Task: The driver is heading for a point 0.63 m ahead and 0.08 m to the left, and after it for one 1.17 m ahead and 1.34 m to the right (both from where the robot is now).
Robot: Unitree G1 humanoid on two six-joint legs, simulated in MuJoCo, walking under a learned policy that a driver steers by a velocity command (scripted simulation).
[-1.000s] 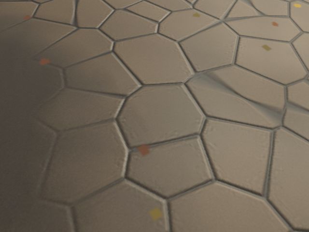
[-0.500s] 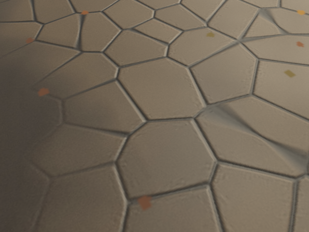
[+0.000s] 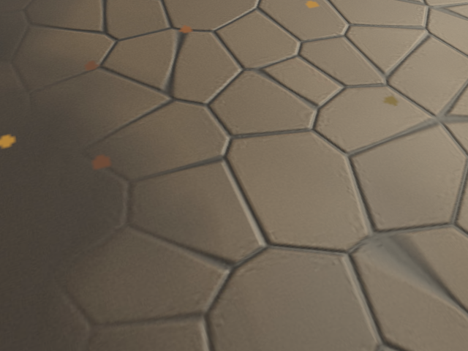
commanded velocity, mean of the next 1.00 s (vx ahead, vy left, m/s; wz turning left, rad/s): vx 0.50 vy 0.00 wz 0.36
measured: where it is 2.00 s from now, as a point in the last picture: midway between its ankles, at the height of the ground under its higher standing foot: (183, 179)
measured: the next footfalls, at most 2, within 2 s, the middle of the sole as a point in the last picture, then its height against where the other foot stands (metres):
right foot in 0.36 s outside the picture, level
left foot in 0.86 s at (152, 316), level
